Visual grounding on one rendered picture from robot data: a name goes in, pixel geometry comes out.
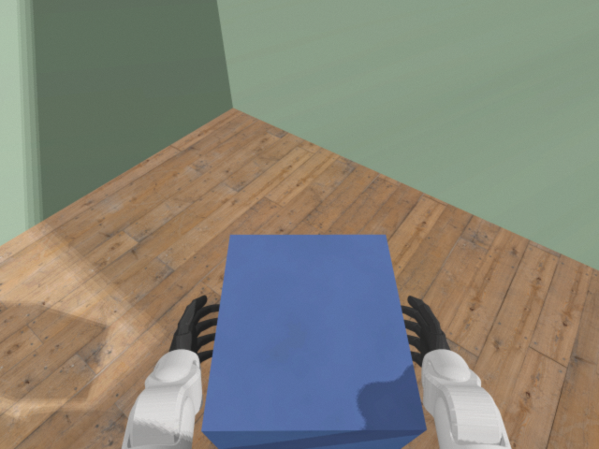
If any left robot hand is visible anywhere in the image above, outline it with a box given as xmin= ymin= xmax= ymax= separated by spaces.
xmin=169 ymin=295 xmax=220 ymax=363

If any robot right forearm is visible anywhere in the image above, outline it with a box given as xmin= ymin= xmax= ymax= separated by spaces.
xmin=421 ymin=349 xmax=512 ymax=449

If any robot left forearm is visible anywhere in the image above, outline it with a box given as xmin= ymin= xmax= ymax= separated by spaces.
xmin=122 ymin=349 xmax=203 ymax=449

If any carton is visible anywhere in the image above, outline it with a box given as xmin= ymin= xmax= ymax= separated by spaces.
xmin=201 ymin=235 xmax=427 ymax=449

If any right robot hand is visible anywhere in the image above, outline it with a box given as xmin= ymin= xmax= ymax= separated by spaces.
xmin=401 ymin=296 xmax=451 ymax=368

